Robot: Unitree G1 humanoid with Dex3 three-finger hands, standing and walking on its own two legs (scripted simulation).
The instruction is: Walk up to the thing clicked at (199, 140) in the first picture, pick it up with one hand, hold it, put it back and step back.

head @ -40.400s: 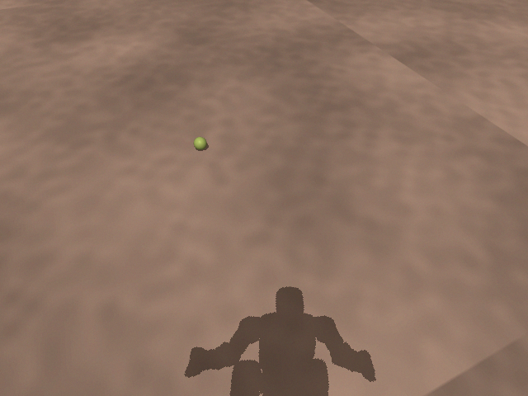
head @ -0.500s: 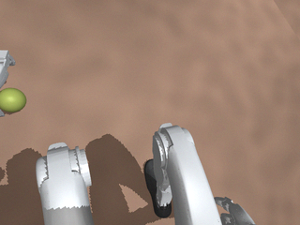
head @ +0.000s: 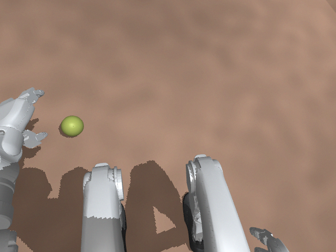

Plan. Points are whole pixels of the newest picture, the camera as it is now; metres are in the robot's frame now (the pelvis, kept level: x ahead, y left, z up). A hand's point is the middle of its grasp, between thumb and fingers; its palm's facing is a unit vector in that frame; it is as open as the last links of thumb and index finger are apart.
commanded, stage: home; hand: left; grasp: from above
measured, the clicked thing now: (72, 126) +0.49 +0.29 -0.37
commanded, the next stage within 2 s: none
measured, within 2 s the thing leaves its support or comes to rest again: neither
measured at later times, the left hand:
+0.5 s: hand (3, 196) +0.26 +0.22 +0.10, palm faces +0.01 -0.92 -0.38, open 7.4 cm
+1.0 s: hand out of the picture +0.22 +0.19 +0.26, palm faces +0.18 -0.96 -0.19, open 7.4 cm
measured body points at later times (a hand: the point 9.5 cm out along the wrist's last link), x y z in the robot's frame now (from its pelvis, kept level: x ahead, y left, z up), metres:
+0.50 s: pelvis +0.02 -0.01 +0.19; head +0.12 +0.03 +0.62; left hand +0.26 +0.27 +0.13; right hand +0.24 -0.22 +0.11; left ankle +0.08 +0.13 -0.37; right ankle +0.10 -0.15 -0.37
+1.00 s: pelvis +0.08 -0.01 +0.30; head +0.08 +0.00 +0.75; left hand +0.21 +0.24 +0.28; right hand +0.26 -0.24 +0.24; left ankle +0.08 +0.13 -0.37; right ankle +0.09 -0.15 -0.37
